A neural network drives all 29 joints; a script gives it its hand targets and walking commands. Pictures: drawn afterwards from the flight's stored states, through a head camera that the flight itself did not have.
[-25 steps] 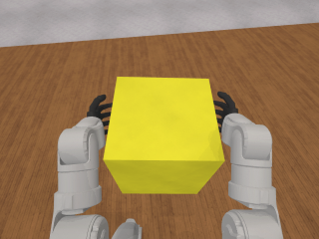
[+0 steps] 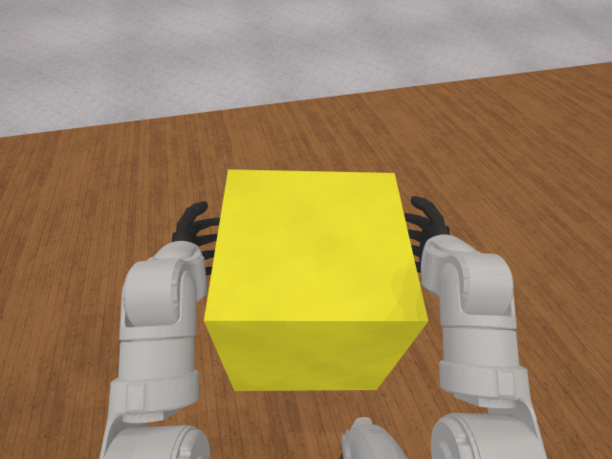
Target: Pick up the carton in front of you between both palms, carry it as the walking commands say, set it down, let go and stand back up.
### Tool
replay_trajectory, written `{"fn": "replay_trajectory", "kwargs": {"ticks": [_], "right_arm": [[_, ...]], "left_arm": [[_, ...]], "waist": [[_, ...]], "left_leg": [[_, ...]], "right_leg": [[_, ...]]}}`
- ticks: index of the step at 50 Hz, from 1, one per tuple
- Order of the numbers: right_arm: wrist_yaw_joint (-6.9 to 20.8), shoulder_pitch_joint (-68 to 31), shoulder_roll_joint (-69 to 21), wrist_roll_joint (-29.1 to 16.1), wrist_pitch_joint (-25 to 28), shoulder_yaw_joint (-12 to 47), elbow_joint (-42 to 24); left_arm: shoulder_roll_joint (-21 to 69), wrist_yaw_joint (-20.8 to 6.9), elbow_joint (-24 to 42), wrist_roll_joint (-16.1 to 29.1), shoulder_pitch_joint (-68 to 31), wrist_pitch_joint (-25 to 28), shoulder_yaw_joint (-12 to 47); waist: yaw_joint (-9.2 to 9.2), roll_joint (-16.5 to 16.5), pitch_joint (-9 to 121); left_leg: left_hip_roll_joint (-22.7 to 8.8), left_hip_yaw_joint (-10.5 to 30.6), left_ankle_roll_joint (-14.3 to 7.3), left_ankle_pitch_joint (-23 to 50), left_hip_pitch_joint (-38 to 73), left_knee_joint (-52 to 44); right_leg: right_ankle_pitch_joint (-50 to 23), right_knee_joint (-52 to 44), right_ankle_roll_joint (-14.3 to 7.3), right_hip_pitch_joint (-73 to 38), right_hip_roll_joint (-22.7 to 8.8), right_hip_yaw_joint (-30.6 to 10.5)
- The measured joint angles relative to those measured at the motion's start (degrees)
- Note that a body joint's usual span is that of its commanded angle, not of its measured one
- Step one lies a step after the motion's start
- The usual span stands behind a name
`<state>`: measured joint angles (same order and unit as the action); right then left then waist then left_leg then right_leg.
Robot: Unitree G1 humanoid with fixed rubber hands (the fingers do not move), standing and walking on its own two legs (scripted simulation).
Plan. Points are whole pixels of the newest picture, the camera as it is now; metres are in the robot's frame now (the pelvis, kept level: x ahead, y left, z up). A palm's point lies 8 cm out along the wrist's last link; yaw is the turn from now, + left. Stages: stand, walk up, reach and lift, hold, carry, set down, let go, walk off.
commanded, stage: carry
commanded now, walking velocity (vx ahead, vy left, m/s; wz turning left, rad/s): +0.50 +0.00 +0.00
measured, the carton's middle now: (308, 289) +0.35 -0.02 +0.01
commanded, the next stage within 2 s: none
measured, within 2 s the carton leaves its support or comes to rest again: neither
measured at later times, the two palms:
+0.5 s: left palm (186, 122) +0.65 +0.17 +0.06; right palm (355, 111) +0.68 -0.13 +0.06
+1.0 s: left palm (201, 61) +0.97 +0.18 -0.01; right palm (328, 60) +0.96 -0.12 +0.00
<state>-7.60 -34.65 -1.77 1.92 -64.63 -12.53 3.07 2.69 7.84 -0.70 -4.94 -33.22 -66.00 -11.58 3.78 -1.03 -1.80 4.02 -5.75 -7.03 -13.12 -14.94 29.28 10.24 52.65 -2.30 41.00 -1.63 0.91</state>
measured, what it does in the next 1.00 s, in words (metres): goes down: right foot 0.04 m lower, then left foot 0.05 m lower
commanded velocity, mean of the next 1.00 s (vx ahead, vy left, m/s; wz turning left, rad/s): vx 0.50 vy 0.00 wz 0.00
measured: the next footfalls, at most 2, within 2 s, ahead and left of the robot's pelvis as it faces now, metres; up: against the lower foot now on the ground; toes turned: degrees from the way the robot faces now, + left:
right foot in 0.18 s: +0.29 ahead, -0.05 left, -0.04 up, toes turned +0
left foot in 0.68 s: +0.60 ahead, +0.08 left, -0.09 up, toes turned +4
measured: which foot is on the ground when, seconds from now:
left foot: down 0.00-0.20, up 0.22-0.66, down 0.68-1.00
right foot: up 0.00-0.16, down 0.18-0.70, up 0.72-1.00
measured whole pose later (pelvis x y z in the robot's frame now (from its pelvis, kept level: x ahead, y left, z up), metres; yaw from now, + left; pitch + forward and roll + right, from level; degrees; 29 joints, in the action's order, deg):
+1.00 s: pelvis +0.61 +0.05 -0.09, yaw +0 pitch +6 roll -2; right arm -7.7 -34.1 -1.2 1.7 -64.8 -11.7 5.4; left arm 2.0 7.4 -3.1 -4.0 -33.0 -66.6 -10.9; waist 3.4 -0.6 0.1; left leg 3.9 -6.1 -6.9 -12.1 -17.7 31.4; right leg 13.8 57.8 -2.0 42.2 -2.6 -0.1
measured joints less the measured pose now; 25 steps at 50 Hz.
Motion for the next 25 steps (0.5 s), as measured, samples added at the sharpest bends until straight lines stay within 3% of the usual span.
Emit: {"fn": "replay_trajectory", "kwargs": {"ticks": [6, 9, 11, 13, 14, 20, 25], "right_arm": [[0.0, -1.3, 0.0, -0.3, 0.0, 0.6, -1.9], [0.1, -2.0, 1.3, -0.7, -0.9, 0.6, -0.7], [0.3, -3.8, 2.7, -1.3, -1.0, 0.6, 2.1], [0.3, -4.1, 2.9, -1.0, -1.4, 0.6, 4.3], [0.5, -3.8, 2.5, -0.6, -1.9, 0.6, 5.0], [0.5, -2.1, 0.2, 2.2, -3.8, 0.0, 3.1], [0.4, -0.9, -0.2, 2.5, -3.0, -0.5, -0.7]], "left_arm": [[-0.3, 0.1, 3.7, 0.3, -0.1, -0.6, -0.5], [-0.4, 0.1, 1.5, -0.1, -1.9, -1.3, -0.1], [-0.3, 0.1, -1.1, -0.7, -3.5, -1.1, 0.0], [-1.0, 0.1, -4.1, -0.4, -4.3, -1.5, 0.3], [-1.3, -0.7, -4.7, 0.7, -3.9, -2.1, 0.2], [-2.3, -0.5, -5.2, 3.2, -1.9, -2.3, 0.8], [-2.0, -0.4, -3.8, 3.6, -2.4, -0.6, 0.7]], "waist": [[0.58, 1.3, 2.1], [0.03, 2.6, 4.1], [-2.08, 0.7, 4.7], [-4.29, 0.8, 4.1], [-5.27, 1.4, 4.1], [-7.75, 2.1, 2.3], [-8.28, 1.7, 1.7]], "left_leg": [[1.4, 1.1, 0.8, -8.0, 7.4, 1.6], [2.3, -0.8, 2.2, -11.0, 7.7, 13.9], [0.8, 0.6, 4.2, -14.1, 2.7, 29.4], [0.8, 3.8, 4.7, -17.0, -4.4, 43.2], [0.4, 4.6, 4.6, -16.0, -7.4, 45.6], [-5.1, 6.8, 5.7, -8.4, -19.9, 33.4], [-6.5, 6.2, 5.9, 3.1, -25.0, 22.6]], "right_leg": [[-15.8, -21.9, -1.6, -6.0, 3.4, 4.6], [-23.3, -30.0, -3.0, -14.3, 4.3, 6.5], [-11.0, -24.4, -4.3, -14.5, 6.2, 6.1], [-6.0, -19.4, -7.1, -14.0, 6.9, 6.1], [-5.5, -18.9, -8.0, -14.6, 6.8, 5.8], [-1.7, -21.6, -7.5, -20.7, 6.2, 4.9], [2.1, -23.4, -6.6, -25.7, 5.9, 3.6]]}}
